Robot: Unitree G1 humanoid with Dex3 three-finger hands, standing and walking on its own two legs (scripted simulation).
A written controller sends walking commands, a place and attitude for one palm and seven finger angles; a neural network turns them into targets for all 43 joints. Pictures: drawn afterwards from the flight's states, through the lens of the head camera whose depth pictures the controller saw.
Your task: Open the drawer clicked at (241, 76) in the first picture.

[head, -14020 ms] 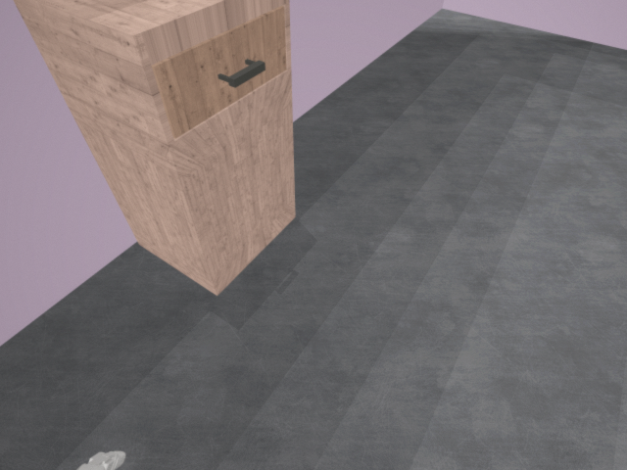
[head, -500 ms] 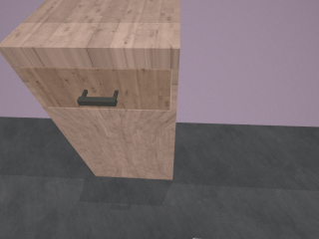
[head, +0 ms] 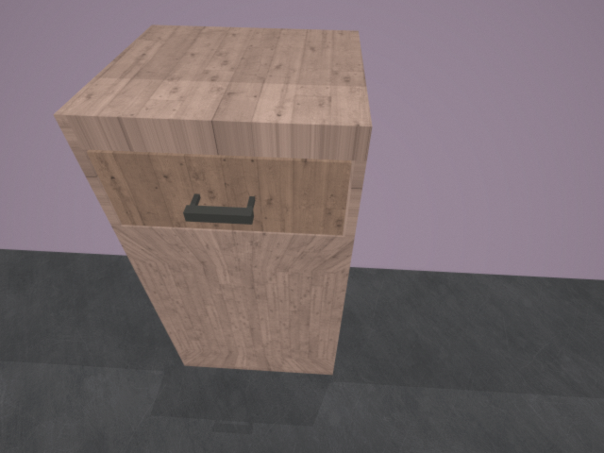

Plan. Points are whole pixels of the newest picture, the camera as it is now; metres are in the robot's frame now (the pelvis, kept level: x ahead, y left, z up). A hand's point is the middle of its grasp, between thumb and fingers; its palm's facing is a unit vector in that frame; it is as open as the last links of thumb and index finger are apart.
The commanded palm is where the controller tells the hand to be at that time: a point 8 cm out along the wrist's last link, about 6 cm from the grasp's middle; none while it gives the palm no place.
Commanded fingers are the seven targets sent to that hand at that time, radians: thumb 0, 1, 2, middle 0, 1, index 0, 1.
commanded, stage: come to a stop and stand still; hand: left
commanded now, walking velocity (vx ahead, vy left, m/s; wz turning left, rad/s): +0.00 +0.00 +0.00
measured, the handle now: (221, 207) +0.52 +0.19 +0.02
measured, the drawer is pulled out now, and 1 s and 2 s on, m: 0.00 0.00 0.00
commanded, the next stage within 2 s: look again from close up in 0.24 s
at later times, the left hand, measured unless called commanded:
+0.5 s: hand out of the picture +0.03 +0.18 -0.15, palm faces -0.02 -0.98 -0.22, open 7.4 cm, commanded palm none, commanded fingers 0.00 0.90 0.90 -0.20 -0.30 -0.20 -0.30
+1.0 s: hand out of the picture +0.00 +0.17 -0.14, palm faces -0.07 -0.95 -0.31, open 7.3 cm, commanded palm +0.10 +0.20 -0.04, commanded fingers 0.00 0.78 0.85 -0.21 -0.38 -0.21 -0.38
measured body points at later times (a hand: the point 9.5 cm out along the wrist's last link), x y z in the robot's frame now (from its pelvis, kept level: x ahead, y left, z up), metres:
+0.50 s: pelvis -0.01 +0.00 +0.01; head -0.02 -0.01 +0.46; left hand +0.03 +0.23 -0.13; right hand -0.01 -0.24 -0.14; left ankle +0.01 +0.09 -0.72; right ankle +0.04 -0.13 -0.72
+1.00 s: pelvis -0.02 -0.01 +0.01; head -0.02 -0.01 +0.46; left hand +0.01 +0.22 -0.12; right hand -0.01 -0.22 -0.14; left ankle +0.01 +0.09 -0.72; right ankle +0.04 -0.13 -0.72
